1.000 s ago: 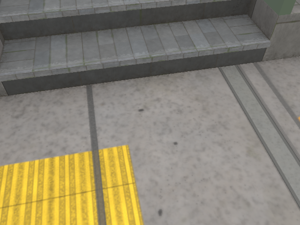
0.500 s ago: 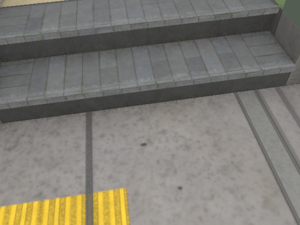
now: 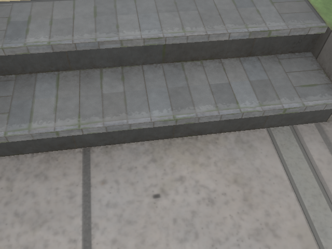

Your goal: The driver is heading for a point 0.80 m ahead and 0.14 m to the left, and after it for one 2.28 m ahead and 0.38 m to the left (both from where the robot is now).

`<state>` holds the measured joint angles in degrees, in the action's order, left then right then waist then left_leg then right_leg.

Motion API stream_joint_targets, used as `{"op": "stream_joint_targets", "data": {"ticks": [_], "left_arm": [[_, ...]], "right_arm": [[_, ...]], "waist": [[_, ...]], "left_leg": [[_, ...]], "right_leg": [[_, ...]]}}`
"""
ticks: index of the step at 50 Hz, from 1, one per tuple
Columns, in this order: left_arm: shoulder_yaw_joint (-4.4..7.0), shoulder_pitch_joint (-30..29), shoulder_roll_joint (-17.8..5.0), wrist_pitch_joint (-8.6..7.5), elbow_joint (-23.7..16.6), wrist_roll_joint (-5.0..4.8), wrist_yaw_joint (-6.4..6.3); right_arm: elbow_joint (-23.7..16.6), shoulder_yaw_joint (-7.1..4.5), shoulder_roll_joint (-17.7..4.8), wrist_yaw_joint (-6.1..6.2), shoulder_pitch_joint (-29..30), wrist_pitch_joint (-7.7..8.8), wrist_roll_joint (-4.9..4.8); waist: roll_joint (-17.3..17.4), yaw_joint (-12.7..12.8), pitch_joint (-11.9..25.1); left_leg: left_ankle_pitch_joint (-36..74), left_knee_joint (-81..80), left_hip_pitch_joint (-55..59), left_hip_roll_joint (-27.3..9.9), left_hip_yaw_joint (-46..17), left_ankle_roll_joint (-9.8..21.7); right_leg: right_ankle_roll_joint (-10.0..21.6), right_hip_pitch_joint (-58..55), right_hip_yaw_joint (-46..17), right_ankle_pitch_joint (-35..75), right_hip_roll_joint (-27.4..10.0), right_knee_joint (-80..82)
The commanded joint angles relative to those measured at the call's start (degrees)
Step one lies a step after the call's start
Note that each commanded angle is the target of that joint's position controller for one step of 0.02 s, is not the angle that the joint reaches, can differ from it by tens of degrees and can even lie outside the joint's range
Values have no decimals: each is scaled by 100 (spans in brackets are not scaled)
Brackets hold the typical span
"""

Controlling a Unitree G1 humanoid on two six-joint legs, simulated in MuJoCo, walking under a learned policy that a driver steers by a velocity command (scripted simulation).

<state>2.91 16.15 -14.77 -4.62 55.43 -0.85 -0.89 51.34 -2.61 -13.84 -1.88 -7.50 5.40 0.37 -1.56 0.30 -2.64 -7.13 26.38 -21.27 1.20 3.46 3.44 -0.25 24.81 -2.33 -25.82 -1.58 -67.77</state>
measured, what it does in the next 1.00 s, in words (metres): walks ahead: right foot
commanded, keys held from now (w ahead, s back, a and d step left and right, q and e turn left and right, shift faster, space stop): no key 1.00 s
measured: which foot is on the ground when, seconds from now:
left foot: down 0.00-1.00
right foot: up 0.00-0.26, down 0.28-1.00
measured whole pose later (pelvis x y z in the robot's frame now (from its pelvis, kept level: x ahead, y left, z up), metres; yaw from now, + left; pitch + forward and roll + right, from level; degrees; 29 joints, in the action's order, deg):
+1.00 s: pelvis +0.10 -0.02 +0.00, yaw +0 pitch -2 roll +0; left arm 3.0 8.7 -11.0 0.4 63.2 0.0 -2.5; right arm 63.7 -1.1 -10.5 1.9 -13.3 0.5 0.3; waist -0.2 -0.3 -2.5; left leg -17.6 27.7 -8.6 0.1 3.1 1.3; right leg -0.5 13.8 0.1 -12.5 -0.8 -27.8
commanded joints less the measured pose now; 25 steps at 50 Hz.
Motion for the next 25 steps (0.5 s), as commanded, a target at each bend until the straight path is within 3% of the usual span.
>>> {"op": "stream_joint_targets", "data": {"ticks": [1, 3, 6, 10, 12, 13, 14, 15, 16, 17, 18, 20, 25], "left_arm": [[102, 669, -161, 137, -110, 54, -87], [97, 576, -100, 201, -178, 74, -128], [75, 86, -123, 266, -287, 97, -148], [116, -367, -264, 392, -345, 73, -150], [131, -414, -261, 396, -320, 108, -150], [137, -373, -273, 385, -279, 157, -154], [165, -337, -413, 378, -257, 208, -164], [203, -335, -667, 384, -268, 196, -189], [239, -534, -789, 405, -199, 108, -188], [197, -597, -436, 406, -176, 76, -144], [157, -629, -277, 391, -142, 104, -126], [155, -687, -299, 334, -93, 135, -113], [153, -583, -312, 292, 128, 90, -142]], "right_arm": [[-75, -42, -411, 3, -114, 71, 117], [24, -50, -534, 68, -48, 83, 161], [116, -60, -673, 178, -15, 1, 98], [316, -49, -696, 223, -204, -135, 68], [364, -19, -612, 236, -140, -193, 4], [402, 7, -536, 243, -191, -214, -59], [461, 43, -421, 243, -400, -216, -48], [497, 48, -368, 230, -700, -199, 41], [574, 37, -288, 239, -1069, -216, 39], [577, 44, -339, 276, -792, -268, 45], [538, 29, -391, 308, -577, -331, 22], [564, 22, -400, 356, -498, -418, 16], [671, 6, -392, 345, -484, -431, -15]], "waist": [[560, 239, 851], [659, 349, 841], [682, 237, 934], [651, 49, 738], [595, 119, 575], [490, 169, 526], [276, 116, 512], [-134, -147, 549], [-730, -458, 516], [-589, -243, 394], [-438, -175, 302], [-298, -148, 299], [-90, -94, 516]], "left_leg": [[3947, -1023, 721, -1430, -976, 1063], [4281, -1096, 562, -1339, -667, 1107], [3884, -1117, 619, -1219, -425, 969], [2083, -1229, 666, -1314, -692, 943], [1159, -1079, 611, -1256, -799, 838], [582, -933, 573, -1088, -807, 656], [59, -765, 494, -880, -798, 410], [-536, -500, 228, -535, -641, 198], [-869, -604, 168, -194, -350, 49], [-842, -563, 499, -144, -200, -45], [-761, -525, 581, -171, -192, -64], [-494, -451, 632, -229, -232, -51], [179, -296, 873, -308, -258, -64]], "right_leg": [[-37, 15, -82, 538, -398, 337], [-89, -116, -55, 896, -388, 1069], [-120, -393, 16, 1544, -366, 2212], [-110, -627, 4, 1657, -322, 2984], [-20, -917, 82, 1723, -263, 3649], [53, -1208, 115, 2065, -230, 4184], [128, -1522, -89, 2761, -428, 4429], [264, -1881, -328, 3524, -716, 4309], [469, -1756, -386, 3019, -727, 4247], [396, -1323, -313, 2244, -535, 4383], [295, -1162, -251, 2026, -439, 4447], [200, -1232, -144, 2385, -335, 4369], [258, -1520, -60, 3063, -277, 4143]]}}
